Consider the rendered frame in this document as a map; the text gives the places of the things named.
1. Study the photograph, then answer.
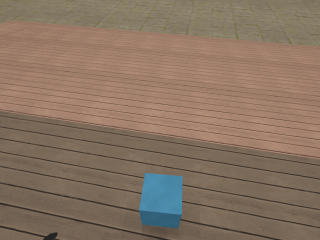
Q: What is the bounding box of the carton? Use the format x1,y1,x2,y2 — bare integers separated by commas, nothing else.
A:
139,173,183,229

